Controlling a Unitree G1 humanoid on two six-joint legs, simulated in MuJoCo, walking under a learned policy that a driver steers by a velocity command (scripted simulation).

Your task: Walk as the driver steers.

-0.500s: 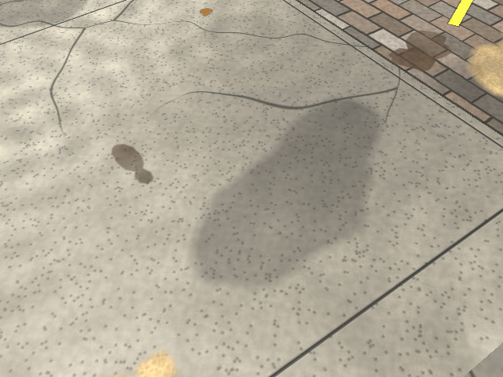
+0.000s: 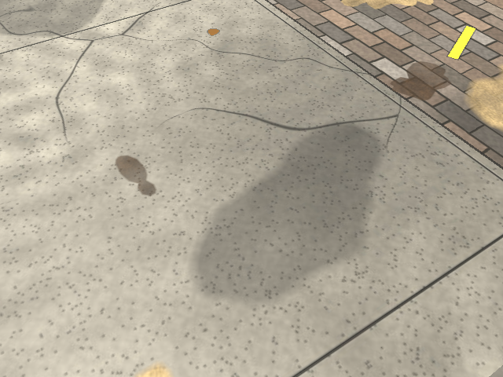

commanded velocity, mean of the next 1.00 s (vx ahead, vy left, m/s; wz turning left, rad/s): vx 0.12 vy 0.00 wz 0.00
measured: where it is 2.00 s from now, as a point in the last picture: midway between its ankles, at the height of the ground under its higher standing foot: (255, 292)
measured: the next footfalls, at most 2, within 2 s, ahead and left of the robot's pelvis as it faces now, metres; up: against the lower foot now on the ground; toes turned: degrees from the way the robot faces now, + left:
right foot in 1.06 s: +0.13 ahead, -0.13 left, +0.00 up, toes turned -5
left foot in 1.54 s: +0.57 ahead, +0.02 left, +0.00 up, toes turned +12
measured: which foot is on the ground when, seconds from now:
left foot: down 0.00-1.00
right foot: down 0.00-0.76, up 0.78-1.00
